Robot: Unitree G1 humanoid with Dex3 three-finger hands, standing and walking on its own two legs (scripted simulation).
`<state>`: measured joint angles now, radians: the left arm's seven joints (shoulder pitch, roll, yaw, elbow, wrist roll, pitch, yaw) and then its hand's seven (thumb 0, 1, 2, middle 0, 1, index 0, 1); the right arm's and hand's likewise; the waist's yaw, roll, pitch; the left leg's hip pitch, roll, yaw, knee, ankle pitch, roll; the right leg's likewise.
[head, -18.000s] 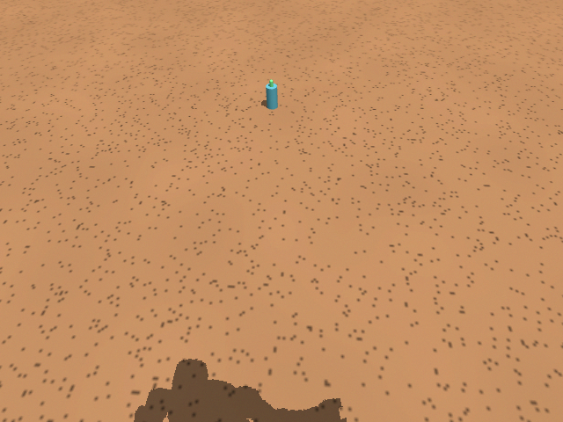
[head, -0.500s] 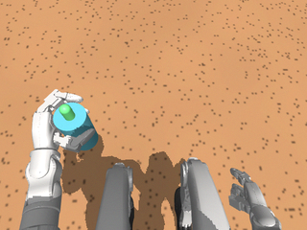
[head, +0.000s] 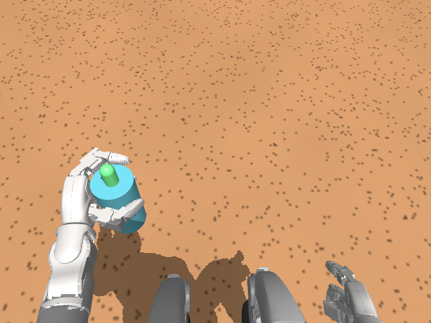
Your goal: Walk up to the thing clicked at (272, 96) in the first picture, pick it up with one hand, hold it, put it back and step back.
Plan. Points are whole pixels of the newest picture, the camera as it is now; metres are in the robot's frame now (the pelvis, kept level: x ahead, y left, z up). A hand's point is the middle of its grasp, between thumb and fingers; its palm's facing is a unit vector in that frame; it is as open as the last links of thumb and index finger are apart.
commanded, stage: lift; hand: left
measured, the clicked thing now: (119, 196) +0.34 +0.18 +0.01
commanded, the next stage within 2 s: hold in 0.94 s
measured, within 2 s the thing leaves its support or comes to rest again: neither
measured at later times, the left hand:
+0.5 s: hand (117, 169) +0.35 +0.16 +0.09, palm faces +0.04 -1.00 -0.02, open 9.9 cm
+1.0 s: hand (118, 153) +0.37 +0.15 +0.11, palm faces +0.03 -1.00 +0.00, open 9.8 cm
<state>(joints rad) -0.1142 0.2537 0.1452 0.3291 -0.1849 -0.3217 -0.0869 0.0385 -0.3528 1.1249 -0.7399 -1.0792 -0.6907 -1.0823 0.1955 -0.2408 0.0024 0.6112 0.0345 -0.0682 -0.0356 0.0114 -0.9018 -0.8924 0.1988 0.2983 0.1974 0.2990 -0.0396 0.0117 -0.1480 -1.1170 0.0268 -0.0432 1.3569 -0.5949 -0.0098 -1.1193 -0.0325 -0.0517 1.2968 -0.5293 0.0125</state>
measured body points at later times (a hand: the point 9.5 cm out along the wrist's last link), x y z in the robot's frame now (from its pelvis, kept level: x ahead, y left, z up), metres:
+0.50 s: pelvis +0.02 -0.01 +0.06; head +0.10 +0.00 +0.50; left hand +0.35 +0.22 +0.09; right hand +0.16 -0.25 -0.05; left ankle +0.03 +0.12 -0.61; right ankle +0.05 -0.13 -0.61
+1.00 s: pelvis +0.04 -0.01 +0.08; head +0.09 +0.00 +0.52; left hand +0.36 +0.21 +0.12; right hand +0.16 -0.26 -0.03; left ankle +0.03 +0.12 -0.61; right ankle +0.05 -0.13 -0.61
